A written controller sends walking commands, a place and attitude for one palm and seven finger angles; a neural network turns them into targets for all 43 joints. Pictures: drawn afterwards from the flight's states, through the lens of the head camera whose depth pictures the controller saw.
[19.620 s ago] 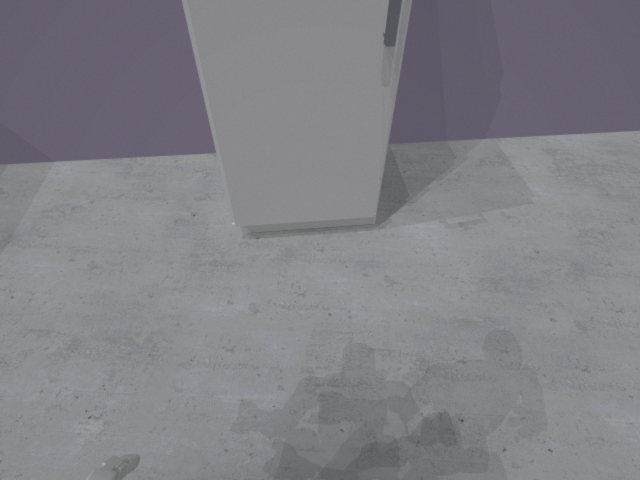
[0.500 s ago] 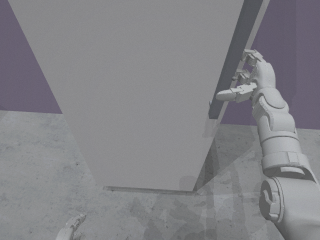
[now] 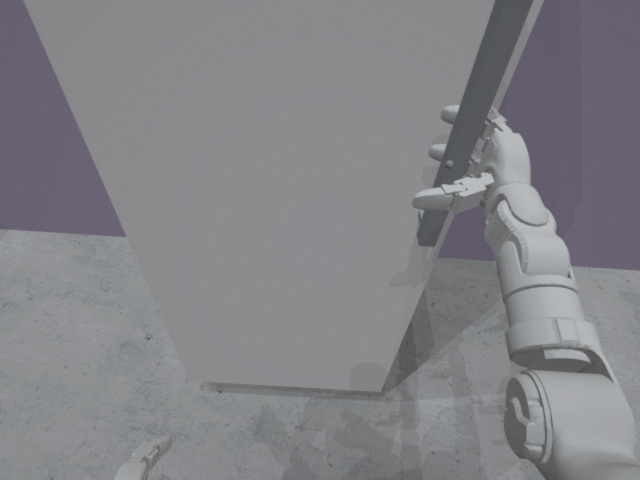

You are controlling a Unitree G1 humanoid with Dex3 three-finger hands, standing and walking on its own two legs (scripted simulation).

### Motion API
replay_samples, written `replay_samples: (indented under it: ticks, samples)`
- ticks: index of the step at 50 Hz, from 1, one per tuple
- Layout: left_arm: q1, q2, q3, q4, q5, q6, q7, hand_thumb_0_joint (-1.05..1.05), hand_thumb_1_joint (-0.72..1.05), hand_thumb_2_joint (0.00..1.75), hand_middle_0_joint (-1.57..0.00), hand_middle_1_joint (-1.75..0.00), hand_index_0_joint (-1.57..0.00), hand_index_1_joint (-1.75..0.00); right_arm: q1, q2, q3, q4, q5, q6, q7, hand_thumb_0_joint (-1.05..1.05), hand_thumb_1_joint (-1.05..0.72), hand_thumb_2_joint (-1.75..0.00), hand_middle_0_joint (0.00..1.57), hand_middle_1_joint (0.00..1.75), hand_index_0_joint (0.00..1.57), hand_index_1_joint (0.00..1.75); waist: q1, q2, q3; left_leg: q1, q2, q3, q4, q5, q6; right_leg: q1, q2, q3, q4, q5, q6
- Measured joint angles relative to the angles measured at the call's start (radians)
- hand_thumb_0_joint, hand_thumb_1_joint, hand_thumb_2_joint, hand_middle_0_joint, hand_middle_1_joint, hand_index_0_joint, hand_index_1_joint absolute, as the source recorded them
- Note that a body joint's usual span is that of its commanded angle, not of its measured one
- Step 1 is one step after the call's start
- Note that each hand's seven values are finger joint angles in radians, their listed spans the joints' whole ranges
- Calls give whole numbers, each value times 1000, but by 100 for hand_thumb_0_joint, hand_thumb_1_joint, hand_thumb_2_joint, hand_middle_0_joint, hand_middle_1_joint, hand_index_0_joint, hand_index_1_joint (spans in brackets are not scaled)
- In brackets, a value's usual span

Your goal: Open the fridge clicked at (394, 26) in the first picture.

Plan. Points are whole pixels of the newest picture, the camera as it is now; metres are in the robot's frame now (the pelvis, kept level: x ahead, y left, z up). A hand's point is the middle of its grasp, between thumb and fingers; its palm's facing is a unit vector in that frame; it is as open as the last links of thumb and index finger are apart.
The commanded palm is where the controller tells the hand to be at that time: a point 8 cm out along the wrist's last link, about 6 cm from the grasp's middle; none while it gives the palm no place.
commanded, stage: slide the fingers in behind the handle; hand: right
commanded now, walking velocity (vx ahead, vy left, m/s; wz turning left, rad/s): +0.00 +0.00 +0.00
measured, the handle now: (460, 124) +0.50 -0.12 +0.23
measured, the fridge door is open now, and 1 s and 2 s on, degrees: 0 0 0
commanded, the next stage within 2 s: grip the handle and tug to test in 0.62 s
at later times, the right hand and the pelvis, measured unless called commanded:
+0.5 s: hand (446, 167) +0.44 -0.10 +0.21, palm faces -0.04 +1.00 +0.02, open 14.0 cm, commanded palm +0.42 -0.16 +0.21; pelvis +0.00 +0.00 +0.00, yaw +0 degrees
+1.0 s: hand (452, 167) +0.44 -0.11 +0.21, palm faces -0.03 +1.00 +0.02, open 12.1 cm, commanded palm +0.42 -0.16 +0.21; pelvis +0.00 -0.01 +0.00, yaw +0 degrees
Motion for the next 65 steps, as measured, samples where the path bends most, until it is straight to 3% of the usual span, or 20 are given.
replay_samples:
  ticks: [6,24,35,41,49,58,65]
  samples:
    - [-9,-1,0,-5,0,5,1,1,91,90,-20,-30,-21,-30,-14,-1,4,14,1,20,-15,-1,50,-30,27,120,29,120,1,2,1,2,0,4,-2,3,2,1,0,4,-4,6,1]
    - [-6,-4,-3,1,1,5,6,1,91,90,-20,-30,-21,-30,-42,0,14,61,-2,5,-14,-1,50,-30,29,120,29,120,5,7,9,-5,2,5,-7,9,-3,-10,3,6,0,7,-4]
    - [19,-8,2,6,6,-9,-1,1,91,90,-20,-30,-21,-30,-14,-2,-2,33,-10,-47,-13,-1,50,-30,30,120,30,120,9,7,3,-7,4,-12,-10,10,-9,-6,5,-10,-4,1,-9]
    - [17,-7,1,11,1,3,-2,1,91,90,-20,-30,-21,-30,-3,15,19,19,-3,-1,-10,-1,48,-31,30,121,30,121,2,7,-4,5,8,-9,-10,5,-13,2,8,-7,0,-4,-12]
    - [-11,-14,-3,-1,8,-3,6,1,91,90,-20,-30,-21,-30,-27,8,10,29,-12,7,-36,-1,26,-41,32,124,33,124,5,15,9,-5,8,-7,-10,12,-12,-9,9,-5,0,3,-13]
    - [-6,-12,-5,1,5,1,6,1,91,90,-20,-30,-21,-30,-28,3,10,49,-5,0,-13,0,-13,-57,37,129,37,129,5,14,1,-2,7,-6,-14,12,-12,-7,8,-4,0,2,-12]
    - [2,-9,0,4,5,-3,5,1,91,90,-20,-30,-21,-30,-31,6,17,44,-8,-7,-34,0,-45,-71,38,133,38,133,7,8,7,-5,7,-5,-11,12,-11,-11,8,-3,2,2,-11]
